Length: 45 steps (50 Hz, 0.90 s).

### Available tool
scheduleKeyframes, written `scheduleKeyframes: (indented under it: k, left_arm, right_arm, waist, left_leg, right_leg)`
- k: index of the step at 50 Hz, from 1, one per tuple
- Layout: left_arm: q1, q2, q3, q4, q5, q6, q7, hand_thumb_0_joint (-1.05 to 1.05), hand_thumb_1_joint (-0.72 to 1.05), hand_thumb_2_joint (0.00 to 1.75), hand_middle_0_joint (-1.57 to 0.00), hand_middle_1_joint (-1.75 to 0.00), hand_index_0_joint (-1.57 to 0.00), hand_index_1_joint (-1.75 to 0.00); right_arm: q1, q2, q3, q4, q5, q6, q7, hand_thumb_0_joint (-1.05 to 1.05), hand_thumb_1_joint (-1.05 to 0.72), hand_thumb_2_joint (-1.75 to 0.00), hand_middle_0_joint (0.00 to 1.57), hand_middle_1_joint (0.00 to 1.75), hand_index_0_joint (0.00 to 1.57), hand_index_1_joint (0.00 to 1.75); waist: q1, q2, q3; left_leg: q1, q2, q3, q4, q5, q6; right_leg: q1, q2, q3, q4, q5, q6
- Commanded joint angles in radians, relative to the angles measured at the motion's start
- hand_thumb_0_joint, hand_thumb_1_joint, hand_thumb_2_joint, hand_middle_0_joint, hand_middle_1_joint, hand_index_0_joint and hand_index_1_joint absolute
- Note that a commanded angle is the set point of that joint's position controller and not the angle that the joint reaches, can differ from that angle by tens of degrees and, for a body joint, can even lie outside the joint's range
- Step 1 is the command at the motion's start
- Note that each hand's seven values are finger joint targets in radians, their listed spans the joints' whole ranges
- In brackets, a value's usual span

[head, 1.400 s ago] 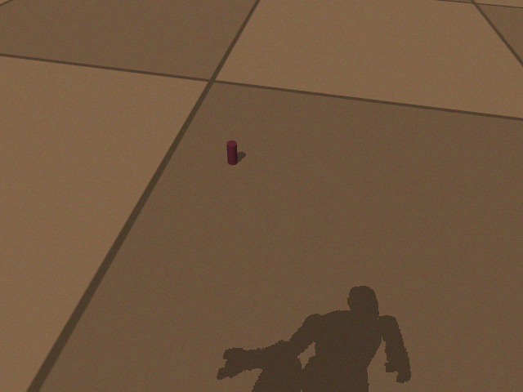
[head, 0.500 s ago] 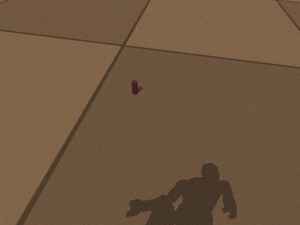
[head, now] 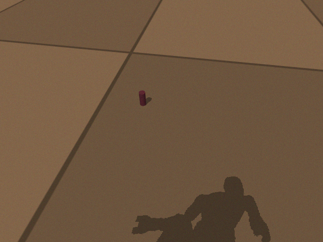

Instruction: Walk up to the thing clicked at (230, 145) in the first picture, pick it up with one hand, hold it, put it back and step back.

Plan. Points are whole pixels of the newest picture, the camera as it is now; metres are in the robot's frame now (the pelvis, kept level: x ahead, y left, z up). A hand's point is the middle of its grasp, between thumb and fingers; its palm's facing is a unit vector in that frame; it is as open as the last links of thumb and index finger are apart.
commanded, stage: walk up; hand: left
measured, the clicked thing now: (142, 98) +1.38 +0.21 -0.70
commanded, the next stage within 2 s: none
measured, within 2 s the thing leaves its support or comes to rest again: neither
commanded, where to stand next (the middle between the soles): +1.03 +0.06 m, yaw +1 degrees
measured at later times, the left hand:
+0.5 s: hand (66, 214) +0.24 +0.30 -0.16, palm faces +0.00 -0.95 -0.32, open 7.3 cm
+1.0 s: hand (91, 139) +0.49 +0.28 -0.12, palm faces +0.00 -0.92 -0.40, open 7.3 cm
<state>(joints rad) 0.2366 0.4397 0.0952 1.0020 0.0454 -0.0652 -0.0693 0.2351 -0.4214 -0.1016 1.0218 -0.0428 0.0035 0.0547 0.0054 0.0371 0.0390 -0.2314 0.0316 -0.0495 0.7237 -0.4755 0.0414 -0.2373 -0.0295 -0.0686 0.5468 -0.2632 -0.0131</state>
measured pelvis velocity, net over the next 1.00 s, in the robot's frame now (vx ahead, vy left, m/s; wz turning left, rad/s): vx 0.47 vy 0.00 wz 0.03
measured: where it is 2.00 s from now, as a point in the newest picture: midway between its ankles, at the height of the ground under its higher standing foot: (159, 153)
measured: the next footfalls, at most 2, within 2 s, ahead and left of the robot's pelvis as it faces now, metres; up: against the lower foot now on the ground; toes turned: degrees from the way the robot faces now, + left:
left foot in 0.34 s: +0.32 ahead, +0.15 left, +0.00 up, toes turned +7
right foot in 0.76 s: +0.50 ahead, -0.14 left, +0.00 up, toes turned -4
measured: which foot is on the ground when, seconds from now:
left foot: up 0.00-0.32, down 0.34-0.78, up 0.80-1.00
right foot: down 0.00-0.38, up 0.40-0.74, down 0.76-1.00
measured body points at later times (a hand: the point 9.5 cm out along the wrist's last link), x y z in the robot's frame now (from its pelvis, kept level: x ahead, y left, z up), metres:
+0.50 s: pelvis +0.22 +0.03 +0.00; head +0.25 +0.05 +0.45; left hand +0.24 +0.35 -0.13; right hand +0.36 -0.27 -0.09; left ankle +0.28 +0.14 -0.73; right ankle +0.16 -0.12 -0.65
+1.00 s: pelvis +0.47 +0.00 +0.00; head +0.49 -0.02 +0.45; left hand +0.49 +0.32 -0.09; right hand +0.57 -0.32 -0.12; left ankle +0.52 +0.13 -0.69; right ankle +0.46 -0.13 -0.73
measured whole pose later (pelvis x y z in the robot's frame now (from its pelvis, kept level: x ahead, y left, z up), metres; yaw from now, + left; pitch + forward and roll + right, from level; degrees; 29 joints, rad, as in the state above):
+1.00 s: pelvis +0.47 +0.00 +0.00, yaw +2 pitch -2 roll +0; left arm 0.33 0.40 0.04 0.86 0.01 -0.10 -0.05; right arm 0.25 -0.43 -0.06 0.86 -0.01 -0.04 0.08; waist 0.03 0.06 0.08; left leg -0.49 0.06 0.01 0.90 -0.33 0.02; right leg -0.19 -0.05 -0.09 0.50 -0.28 -0.01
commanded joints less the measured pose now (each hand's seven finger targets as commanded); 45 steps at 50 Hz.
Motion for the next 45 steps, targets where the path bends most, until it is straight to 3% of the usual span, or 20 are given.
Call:
scheduleKeyframes:
  k: [1,3,5,12,14,17,18,19,20,21,25,28,32,35,37,38,39,40,41,45]
  left_arm:
    - [0.019,0.291,0.057,-0.104,-0.014,-0.024,0.029,0.00,0.90,0.90,-0.20,-0.30,-0.20,-0.30]
    - [-0.025,0.243,0.044,-0.119,-0.025,-0.034,0.035,0.00,0.90,0.90,-0.20,-0.30,-0.20,-0.30]
    - [0.007,0.228,0.040,-0.120,-0.031,-0.041,0.033,0.00,0.90,0.90,-0.20,-0.30,-0.20,-0.30]
    - [0.087,0.255,0.045,-0.146,-0.028,-0.038,0.030,0.00,0.90,0.90,-0.20,-0.30,-0.20,-0.30]
    - [0.058,0.268,0.044,-0.159,-0.029,-0.033,0.035,0.00,0.90,0.90,-0.20,-0.30,-0.20,-0.30]
    - [0.135,0.205,0.012,-0.166,-0.039,-0.023,0.042,0.00,0.90,0.90,-0.20,-0.30,-0.20,-0.30]
    - [0.193,0.140,-0.005,-0.176,-0.060,-0.020,0.043,0.00,0.90,0.90,-0.20,-0.30,-0.20,-0.30]
    - [0.180,0.182,0.008,-0.184,-0.064,-0.020,0.051,0.00,0.90,0.90,-0.20,-0.30,-0.20,-0.30]
    - [0.107,0.243,0.003,-0.183,-0.053,-0.020,0.054,0.00,0.90,0.90,-0.20,-0.30,-0.20,-0.30]
    - [0.125,0.228,-0.005,-0.177,-0.059,-0.021,0.048,0.00,0.90,0.90,-0.20,-0.30,-0.20,-0.30]
    - [0.177,0.180,0.003,-0.135,-0.048,-0.010,0.022,0.00,0.90,0.90,-0.20,-0.30,-0.20,-0.30]
    - [0.117,0.169,0.005,-0.161,-0.036,-0.003,-0.002,0.00,0.90,0.90,-0.20,-0.30,-0.20,-0.30]
    - [0.069,0.170,0.023,-0.169,-0.030,-0.012,-0.021,0.00,0.90,0.90,-0.20,-0.30,-0.20,-0.30]
    - [0.102,0.178,0.035,-0.151,-0.026,-0.018,-0.018,0.00,0.90,0.90,-0.20,-0.30,-0.20,-0.30]
    - [0.171,0.209,0.051,-0.134,-0.021,-0.030,-0.005,0.00,0.90,0.90,-0.20,-0.30,-0.20,-0.30]
    - [0.263,0.262,0.071,-0.127,-0.017,-0.045,0.012,0.00,0.90,0.90,-0.20,-0.30,-0.20,-0.30]
    - [0.277,0.353,0.081,-0.153,-0.022,-0.059,0.026,0.00,0.90,0.90,-0.20,-0.30,-0.20,-0.30]
    - [0.260,0.360,0.071,-0.156,-0.039,-0.053,0.028,0.00,0.90,0.90,-0.20,-0.30,-0.20,-0.30]
    - [0.211,0.333,0.064,-0.168,-0.054,-0.050,0.034,0.00,0.90,0.90,-0.20,-0.30,-0.20,-0.30]
    - [0.105,0.245,0.034,-0.195,-0.056,-0.050,0.043,0.00,0.90,0.90,-0.20,-0.30,-0.20,-0.30]
  right_arm:
    - [-0.139,-0.214,-0.028,-0.135,0.020,-0.053,-0.001,0.00,-0.90,-0.90,0.20,0.30,0.20,0.30]
    - [-0.064,-0.216,-0.025,-0.106,0.024,-0.060,0.007,0.00,-0.90,-0.90,0.20,0.30,0.20,0.30]
    - [-0.038,-0.190,-0.019,-0.101,0.023,-0.059,0.024,0.00,-0.90,-0.90,0.20,0.30,0.20,0.30]
    - [-0.210,-0.160,-0.017,-0.202,0.017,-0.058,0.049,0.00,-0.90,-0.90,0.20,0.30,0.20,0.30]
    - [-0.146,-0.164,-0.025,-0.196,0.018,-0.061,0.044,0.00,-0.90,-0.90,0.20,0.30,0.20,0.30]
    - [0.131,-0.232,-0.064,-0.126,-0.006,-0.073,0.018,0.00,-0.90,-0.90,0.20,0.30,0.20,0.30]
    - [0.223,-0.312,-0.095,-0.141,-0.016,-0.077,0.005,0.00,-0.90,-0.90,0.20,0.30,0.20,0.30]
    - [0.233,-0.363,-0.101,-0.165,0.018,-0.082,0.000,0.00,-0.90,-0.90,0.20,0.30,0.20,0.30]
    - [0.173,-0.342,-0.102,-0.180,0.049,-0.080,-0.005,0.00,-0.90,-0.90,0.20,0.30,0.20,0.30]
    - [0.109,-0.312,-0.079,-0.202,0.053,-0.078,-0.013,0.00,-0.90,-0.90,0.20,0.30,0.20,0.30]
    - [0.015,-0.224,-0.035,-0.238,0.044,-0.099,-0.016,0.00,-0.90,-0.90,0.20,0.30,0.20,0.30]
    - [-0.001,-0.253,-0.039,-0.264,0.033,-0.111,-0.010,0.00,-0.90,-0.90,0.20,0.30,0.20,0.30]
    - [-0.029,-0.261,-0.041,-0.281,0.037,-0.115,0.000,0.00,-0.90,-0.90,0.20,0.30,0.20,0.30]
    - [-0.048,-0.262,-0.039,-0.282,0.037,-0.105,0.001,0.00,-0.90,-0.90,0.20,0.30,0.20,0.30]
    - [-0.006,-0.213,-0.015,-0.276,0.028,-0.100,-0.003,0.00,-0.90,-0.90,0.20,0.30,0.20,0.30]
    - [0.054,-0.157,0.005,-0.270,0.031,-0.100,-0.003,0.00,-0.90,-0.90,0.20,0.30,0.20,0.30]
    - [0.089,-0.109,0.025,-0.294,0.039,-0.099,-0.003,0.00,-0.90,-0.90,0.20,0.30,0.20,0.30]
    - [0.008,-0.215,0.000,-0.280,0.033,-0.093,-0.019,0.00,-0.90,-0.90,0.20,0.30,0.20,0.30]
    - [-0.007,-0.229,-0.002,-0.265,0.042,-0.090,-0.023,0.00,-0.90,-0.90,0.20,0.30,0.20,0.30]
    - [0.091,-0.199,-0.005,-0.203,0.048,-0.079,-0.002,0.00,-0.90,-0.90,0.20,0.30,0.20,0.30]
  waist:
    - [0.046,-0.091,0.144]
    - [0.004,-0.109,0.111]
    - [0.013,-0.138,0.072]
    - [0.068,-0.139,0.095]
    - [0.027,-0.131,0.053]
    - [-0.092,0.071,-0.120]
    - [-0.122,0.261,-0.199]
    - [-0.134,0.238,-0.252]
    - [-0.121,0.075,-0.216]
    - [-0.074,0.042,-0.140]
    - [-0.003,0.070,-0.002]
    - [-0.006,0.120,0.068]
    - [0.006,0.108,0.036]
    - [0.045,0.052,0.002]
    - [0.087,-0.066,-0.031]
    - [0.127,-0.258,-0.090]
    - [0.099,-0.399,-0.083]
    - [0.115,-0.258,-0.038]
    - [0.093,-0.154,0.007]
    - [0.013,-0.201,-0.015]
  left_leg:
    - [-0.518,0.018,-0.111,0.330,0.089,-0.018]
    - [-0.426,0.040,-0.095,0.275,0.177,-0.032]
    - [-0.381,0.026,-0.058,0.189,0.239,-0.044]
    - [-0.243,0.045,0.077,-0.135,0.349,-0.026]
    - [-0.140,0.052,0.083,-0.149,0.359,-0.004]
    - [0.316,-0.014,0.116,-0.220,0.232,0.070]
    - [0.510,0.202,-0.266,-0.292,0.033,0.160]
    - [0.519,0.383,-0.673,-0.458,-0.037,0.266]
    - [0.427,0.381,-0.597,-0.476,-0.061,0.262]
    - [0.324,0.348,-0.410,-0.456,0.050,0.210]
    - [0.030,0.243,-0.089,-0.475,0.317,0.174]
    - [-0.052,0.247,-0.053,-0.534,0.138,0.205]
    - [-0.093,0.220,-0.022,-0.509,-0.009,0.166]
    - [-0.137,0.209,-0.002,-0.396,-0.018,0.139]
    - [-0.189,0.141,0.061,-0.147,0.118,0.098]
    - [-0.255,0.063,0.131,0.187,0.212,0.061]
    - [-0.465,-0.058,0.128,0.433,-0.042,0.000]
    - [-0.508,-0.027,0.034,0.506,-0.056,-0.002]
    - [-0.495,0.022,-0.042,0.513,0.016,-0.007]
    - [-0.327,0.052,0.003,0.308,0.130,-0.019]
  right_leg:
    - [0.176,-0.365,0.575,-0.487,-0.564,-0.201]
    - [0.156,-0.275,0.372,-0.463,-0.353,-0.164]
    - [0.187,-0.226,0.219,-0.430,-0.158,-0.151]
    - [0.167,-0.217,0.078,-0.362,0.102,-0.154]
    - [0.152,-0.247,0.074,-0.294,0.176,-0.159]
    - [-0.013,-0.120,-0.046,0.246,0.366,-0.099]
    - [-0.282,0.006,-0.068,0.554,0.111,-0.040]
    - [-0.399,0.105,0.092,0.698,-0.283,-0.043]
    - [-0.400,0.021,0.200,0.747,-0.235,-0.059]
    - [-0.380,-0.016,0.219,0.724,-0.157,-0.053]
    - [-0.244,-0.082,0.133,0.503,-0.077,-0.007]
    - [-0.249,-0.109,0.081,0.318,-0.032,0.017]
    - [-0.128,-0.089,0.048,0.131,0.127,0.000]
    - [0.022,-0.052,-0.008,0.082,0.136,-0.009]
    - [0.185,-0.013,-0.009,0.039,0.014,-0.026]
    - [0.303,-0.107,0.161,-0.115,-0.180,-0.062]
    - [0.367,-0.375,0.648,-0.281,-0.209,-0.166]
    - [0.308,-0.437,0.769,-0.309,-0.134,-0.264]
    - [0.240,-0.408,0.647,-0.292,-0.039,-0.269]
    - [0.125,-0.242,0.234,-0.234,0.254,-0.203]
